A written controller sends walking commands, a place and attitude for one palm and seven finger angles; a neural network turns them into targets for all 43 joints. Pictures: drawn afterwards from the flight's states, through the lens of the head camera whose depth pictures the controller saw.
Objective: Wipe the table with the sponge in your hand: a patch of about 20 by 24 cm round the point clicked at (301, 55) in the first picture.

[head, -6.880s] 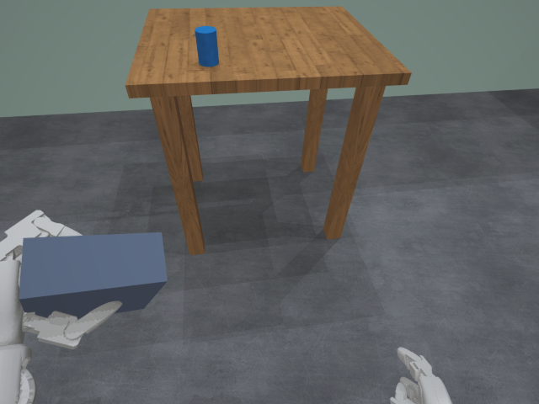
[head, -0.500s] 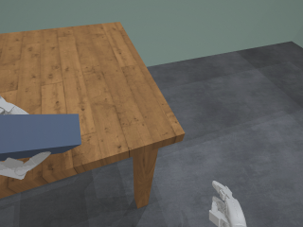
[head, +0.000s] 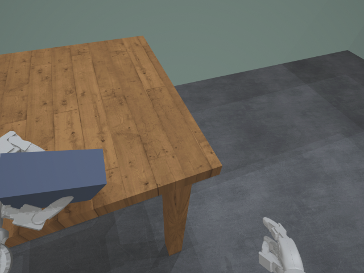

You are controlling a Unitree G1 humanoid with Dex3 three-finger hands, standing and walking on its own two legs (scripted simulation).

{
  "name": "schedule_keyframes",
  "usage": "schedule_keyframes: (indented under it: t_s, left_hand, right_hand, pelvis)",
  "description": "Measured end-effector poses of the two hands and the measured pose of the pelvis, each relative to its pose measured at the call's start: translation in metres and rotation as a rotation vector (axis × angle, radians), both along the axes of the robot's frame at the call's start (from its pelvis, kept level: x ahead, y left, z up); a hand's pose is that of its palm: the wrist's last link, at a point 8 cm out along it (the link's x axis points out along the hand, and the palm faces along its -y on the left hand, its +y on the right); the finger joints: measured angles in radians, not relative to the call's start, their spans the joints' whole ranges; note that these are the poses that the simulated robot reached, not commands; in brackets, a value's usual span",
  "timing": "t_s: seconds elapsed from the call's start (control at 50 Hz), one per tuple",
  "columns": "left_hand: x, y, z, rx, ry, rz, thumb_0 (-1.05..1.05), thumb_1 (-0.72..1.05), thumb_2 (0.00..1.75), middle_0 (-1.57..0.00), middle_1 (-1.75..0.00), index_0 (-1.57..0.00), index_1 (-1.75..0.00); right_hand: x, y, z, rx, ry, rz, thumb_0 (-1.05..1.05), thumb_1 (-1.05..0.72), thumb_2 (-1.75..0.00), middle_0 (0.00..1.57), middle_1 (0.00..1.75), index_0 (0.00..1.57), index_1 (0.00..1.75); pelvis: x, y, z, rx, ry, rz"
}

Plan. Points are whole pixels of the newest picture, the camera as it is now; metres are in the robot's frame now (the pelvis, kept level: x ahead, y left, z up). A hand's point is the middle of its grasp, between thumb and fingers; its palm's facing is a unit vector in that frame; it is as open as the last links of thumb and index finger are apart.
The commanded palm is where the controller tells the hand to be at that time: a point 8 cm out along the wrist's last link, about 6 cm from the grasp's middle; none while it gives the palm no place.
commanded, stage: come to a stop and stand still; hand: left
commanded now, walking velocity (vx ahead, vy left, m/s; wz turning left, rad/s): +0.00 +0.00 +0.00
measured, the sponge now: (69, 180) +0.23 +0.21 +0.15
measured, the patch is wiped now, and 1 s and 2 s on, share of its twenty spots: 0.00 0.00 0.00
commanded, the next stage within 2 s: look again from close up in 0.34 s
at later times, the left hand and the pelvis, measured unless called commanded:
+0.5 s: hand out of the picture +0.23 +0.30 +0.21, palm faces +0.49 -0.76 -0.44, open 9.6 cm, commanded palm +0.12 +0.29 +0.18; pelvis -0.03 +0.01 +0.00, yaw +1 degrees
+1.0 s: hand (10, 155) +0.26 +0.31 +0.17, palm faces +0.39 -0.86 -0.34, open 9.6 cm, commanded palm +0.18 +0.33 +0.18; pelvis +0.02 +0.06 +0.00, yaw -1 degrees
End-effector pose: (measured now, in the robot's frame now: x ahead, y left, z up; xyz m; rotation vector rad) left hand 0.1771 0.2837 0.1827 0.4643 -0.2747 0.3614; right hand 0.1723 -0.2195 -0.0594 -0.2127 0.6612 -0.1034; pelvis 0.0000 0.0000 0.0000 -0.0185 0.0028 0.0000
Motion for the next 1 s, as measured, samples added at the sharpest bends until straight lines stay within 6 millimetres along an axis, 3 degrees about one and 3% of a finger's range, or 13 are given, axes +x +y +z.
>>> schedule_keyframes:
  t_s: [0.16,0.4,0.48,0.52,0.56,0.62,0.64,0.74,0.88,1.0]
  left_hand:
    - [-0.025,0.002,-0.007,-0.073,-0.004,0.064,0.0,-0.45,1.01,-0.8,-1.35,-0.79,-1.35]
    - [-0.019,0.007,-0.008,-0.072,0.022,0.028,-0.01,-0.45,1.01,-0.8,-1.35,-0.79,-1.35]
    - [0.003,0.041,0.036,0.14,-0.128,0.017,-0.01,-0.46,1.01,-0.8,-1.35,-0.79,-1.35]
    - [0.011,0.058,0.045,0.152,-0.161,0.046,-0.01,-0.46,1.01,-0.8,-1.35,-0.79,-1.35]
    - [0.015,0.062,0.035,0.126,-0.114,0.04,-0.01,-0.46,1.01,-0.8,-1.35,-0.79,-1.35]
    - [0.012,0.045,0.002,0.07,0.042,-0.034,-0.01,-0.45,1.01,-0.79,-1.35,-0.79,-1.35]
    - [0.009,0.043,-0.001,0.05,0.039,-0.027,-0.01,-0.45,1.01,-0.79,-1.35,-0.79,-1.35]
    - [0.006,0.05,-0.001,0.021,-0.015,-0.049,0.0,-0.45,1.01,-0.79,-1.35,-0.78,-1.35]
    - [0.032,0.072,-0.008,-0.047,-0.078,-0.008,-0.02,-0.45,1.02,-0.79,-1.35,-0.79,-1.35]
    - [0.044,0.066,-0.006,-0.015,-0.07,-0.044,-0.01,-0.45,1.02,-0.79,-1.35,-0.78,-1.36]
  right_hand:
    - [-0.031,-0.014,-0.007,-0.037,0.061,-0.017,0.01,-0.91,-0.9,0.2,0.3,0.2,0.3]
    - [-0.051,-0.002,-0.01,-0.015,0.104,-0.034,0.01,-0.91,-0.9,0.2,0.3,0.2,0.3]
    - [-0.051,0.006,-0.018,-0.036,0.15,0.036,0.01,-0.91,-0.9,0.2,0.3,0.2,0.3]
    - [-0.05,0.008,-0.02,-0.021,0.154,0.031,0.01,-0.91,-0.9,0.2,0.3,0.2,0.3]
    - [-0.049,0.011,-0.02,0.007,0.133,0.004,0.01,-0.91,-0.9,0.2,0.3,0.2,0.3]
    - [-0.048,0.016,-0.018,0.028,0.103,-0.032,0.01,-0.91,-0.9,0.2,0.3,0.2,0.3]
    - [-0.048,0.018,-0.018,0.027,0.101,-0.039,0.01,-0.91,-0.9,0.2,0.3,0.2,0.3]
    - [-0.035,0.036,-0.015,-0.011,0.119,-0.016,0.01,-0.91,-0.9,0.2,0.3,0.2,0.3]
    - [0.006,0.062,-0.005,-0.012,0.055,0.05,0.01,-0.91,-0.9,0.2,0.3,0.2,0.3]
    - [0.031,0.074,0.007,0.011,-0.016,0.079,0.01,-0.91,-0.9,0.2,0.3,0.2,0.3]
  pelvis:
    - [-0.011,-0.002,0.003,-0.002,-0.012,0.019]
    - [-0.017,0.006,0.007,-0.003,-0.013,0.02]
    - [-0.031,0.006,0.002,-0.011,-0.011,0.026]
    - [-0.034,0.01,0.001,-0.008,-0.004,0.005]
    - [-0.031,0.019,0.002,-0.004,0.003,-0.017]
    - [-0.02,0.033,0.002,-0.001,0.007,-0.036]
    - [-0.016,0.038,0.002,0.0,0.007,-0.04]
    - [0.002,0.049,0.001,0.005,0.001,-0.024]
    - [0.015,0.057,-0.001,0.002,-0.001,-0.012]
    - [0.019,0.058,-0.001,0.002,0.002,-0.02]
